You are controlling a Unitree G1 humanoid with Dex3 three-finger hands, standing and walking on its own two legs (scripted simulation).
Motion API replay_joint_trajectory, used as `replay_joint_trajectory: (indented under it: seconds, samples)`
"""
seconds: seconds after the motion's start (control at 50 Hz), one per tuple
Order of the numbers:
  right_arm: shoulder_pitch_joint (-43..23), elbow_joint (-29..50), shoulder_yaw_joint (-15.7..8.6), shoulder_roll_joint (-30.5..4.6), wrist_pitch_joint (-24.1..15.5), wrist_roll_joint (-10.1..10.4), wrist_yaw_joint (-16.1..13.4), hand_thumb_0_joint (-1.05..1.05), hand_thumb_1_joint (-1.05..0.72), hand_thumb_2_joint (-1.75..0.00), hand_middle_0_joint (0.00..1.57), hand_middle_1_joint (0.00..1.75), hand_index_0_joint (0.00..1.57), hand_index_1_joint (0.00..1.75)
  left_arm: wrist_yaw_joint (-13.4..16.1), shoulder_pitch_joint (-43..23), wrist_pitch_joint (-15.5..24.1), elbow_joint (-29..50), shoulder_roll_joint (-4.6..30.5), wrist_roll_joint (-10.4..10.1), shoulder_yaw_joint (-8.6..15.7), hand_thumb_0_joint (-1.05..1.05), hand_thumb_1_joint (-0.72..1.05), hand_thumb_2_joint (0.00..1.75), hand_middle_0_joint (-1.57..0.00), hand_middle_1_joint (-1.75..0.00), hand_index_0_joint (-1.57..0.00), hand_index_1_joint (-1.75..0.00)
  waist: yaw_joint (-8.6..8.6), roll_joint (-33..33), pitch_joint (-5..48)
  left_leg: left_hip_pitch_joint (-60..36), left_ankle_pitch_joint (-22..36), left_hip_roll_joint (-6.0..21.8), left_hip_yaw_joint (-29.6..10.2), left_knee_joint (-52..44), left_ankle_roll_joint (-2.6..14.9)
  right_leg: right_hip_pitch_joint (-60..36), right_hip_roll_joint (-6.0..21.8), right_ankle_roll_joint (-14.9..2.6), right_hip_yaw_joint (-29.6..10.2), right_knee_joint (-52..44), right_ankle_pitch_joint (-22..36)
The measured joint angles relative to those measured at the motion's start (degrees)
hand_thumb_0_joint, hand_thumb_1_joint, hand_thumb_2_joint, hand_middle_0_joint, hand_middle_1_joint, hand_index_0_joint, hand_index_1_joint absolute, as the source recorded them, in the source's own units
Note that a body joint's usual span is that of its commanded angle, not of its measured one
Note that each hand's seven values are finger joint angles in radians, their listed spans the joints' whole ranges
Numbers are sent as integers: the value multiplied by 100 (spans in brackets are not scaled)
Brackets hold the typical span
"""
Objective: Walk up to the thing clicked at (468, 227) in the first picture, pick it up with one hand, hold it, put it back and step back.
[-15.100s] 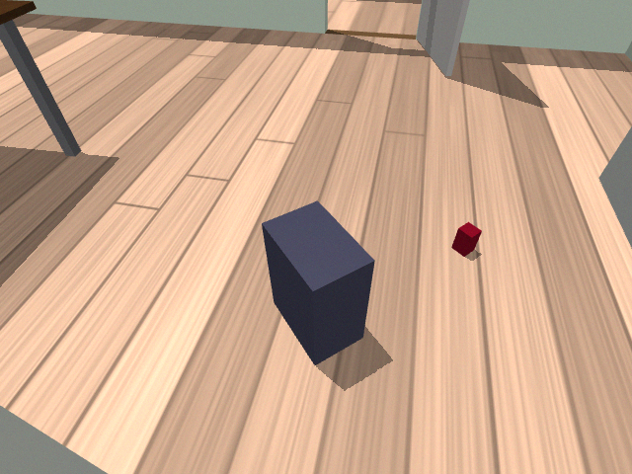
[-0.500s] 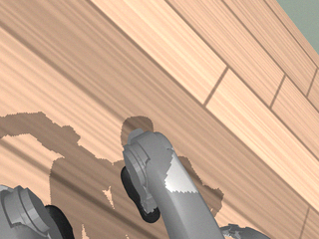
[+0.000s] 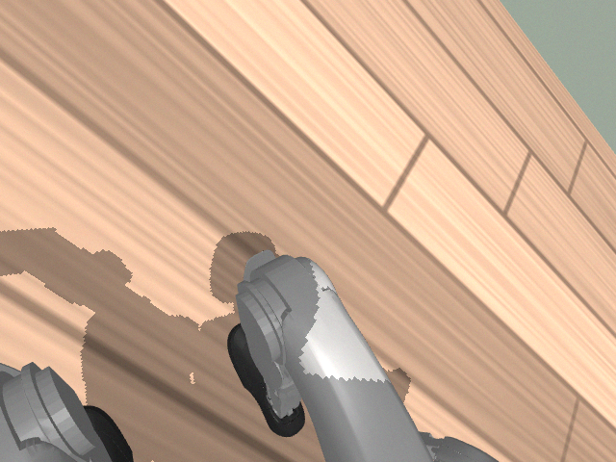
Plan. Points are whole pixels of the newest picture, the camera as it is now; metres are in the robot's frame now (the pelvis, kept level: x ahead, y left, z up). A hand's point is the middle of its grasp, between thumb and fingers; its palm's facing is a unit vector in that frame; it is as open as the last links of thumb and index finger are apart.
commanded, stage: rest palm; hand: left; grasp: from above
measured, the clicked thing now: out of the picture +0.44 +0.33 -0.26
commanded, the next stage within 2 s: close in 0.18 s
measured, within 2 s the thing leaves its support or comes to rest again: neither
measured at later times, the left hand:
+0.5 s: hand out of the picture +0.44 +0.32 -0.22, palm faces +0.05 -0.46 -0.89, open 13.2 cm
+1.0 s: hand out of the picture +0.44 +0.32 -0.22, palm faces +0.01 -0.45 -0.89, open 12.9 cm
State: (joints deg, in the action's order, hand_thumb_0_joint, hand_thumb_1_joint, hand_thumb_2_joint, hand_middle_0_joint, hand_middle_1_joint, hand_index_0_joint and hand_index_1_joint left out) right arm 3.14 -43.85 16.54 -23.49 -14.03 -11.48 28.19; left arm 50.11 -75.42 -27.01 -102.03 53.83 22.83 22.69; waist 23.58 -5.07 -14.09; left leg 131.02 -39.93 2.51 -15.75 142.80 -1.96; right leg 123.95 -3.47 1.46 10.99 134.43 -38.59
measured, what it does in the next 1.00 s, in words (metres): stands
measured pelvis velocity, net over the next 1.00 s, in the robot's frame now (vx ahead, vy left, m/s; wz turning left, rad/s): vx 0.00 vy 0.00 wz -0.02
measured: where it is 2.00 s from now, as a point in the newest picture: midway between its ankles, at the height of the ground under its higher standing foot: (205, 441)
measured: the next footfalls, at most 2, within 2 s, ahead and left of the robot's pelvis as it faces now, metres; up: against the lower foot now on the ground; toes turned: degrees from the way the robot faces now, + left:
none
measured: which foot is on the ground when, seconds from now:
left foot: down 0.00-1.00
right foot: down 0.00-1.00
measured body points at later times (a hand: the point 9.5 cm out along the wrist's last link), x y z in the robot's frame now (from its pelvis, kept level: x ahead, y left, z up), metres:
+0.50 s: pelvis +0.00 +0.00 -0.01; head +0.29 +0.08 +0.33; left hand +0.44 +0.34 -0.17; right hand +0.01 -0.26 -0.07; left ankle +0.07 +0.14 -0.28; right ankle +0.11 -0.11 -0.28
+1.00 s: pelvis +0.00 +0.00 +0.00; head +0.29 +0.09 +0.33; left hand +0.44 +0.34 -0.17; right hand +0.01 -0.26 -0.06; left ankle +0.07 +0.14 -0.28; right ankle +0.11 -0.11 -0.28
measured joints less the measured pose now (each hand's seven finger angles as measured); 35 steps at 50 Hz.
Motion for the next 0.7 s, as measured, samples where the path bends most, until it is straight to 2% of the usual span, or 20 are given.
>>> replay_joint_trajectory:
  seconds: [0.1,0.2,0.34,0.4,0.52,0.64,0.7]
  samples:
    - [8,95,17,-83,-4,17,35,0,-91,-90,19,30,19,30,121,39,-13,-10,7,62,-60,0,-53,108,-10,-93,-7,-98,20,-28,-41,0,-33,13,-41,26,-3,1,-21,7,30,-3,-3]
    - [51,211,71,-185,-3,5,74,0,-91,-90,19,30,19,30,254,59,61,78,76,-172,-54,0,-53,108,-9,-92,-7,-98,29,-71,-123,-29,-39,6,-57,68,-25,-14,-18,-8,40,45,-6]
    - [74,264,145,-275,-12,50,83,0,-91,-90,19,30,19,30,111,62,101,-16,171,-369,-126,0,-50,109,-10,-94,-8,-99,60,-3,-55,93,-4,5,-59,134,-20,123,-26,5,33,114,36]
    - [56,262,170,-262,-28,80,63,0,-91,-90,19,30,19,30,24,45,103,-75,187,-333,-181,0,-46,110,-12,-94,-10,-99,54,10,-28,142,21,22,-46,146,-3,176,-44,25,19,117,76]
    - [29,179,173,-147,-79,99,25,0,-91,-90,19,30,19,30,-112,41,134,-166,191,-132,-252,0,-41,109,-15,-94,-14,-99,41,-2,24,181,52,34,-54,137,2,218,-60,30,24,93,125]
    - [14,115,181,-76,-133,71,16,0,-91,-90,19,30,19,30,-111,77,176,-188,177,-12,-296,0,-40,108,-15,-93,-14,-98,42,-28,40,150,39,34,-78,109,-11,184,-61,18,46,53,119]
    - [24,120,189,-75,-147,48,18,0,-91,-90,19,30,19,30,-76,75,205,-191,179,-27,-313,0,-40,109,-16,-93,-14,-98,39,-43,35,123,24,34,-90,93,-22,158,-62,9,58,33,110]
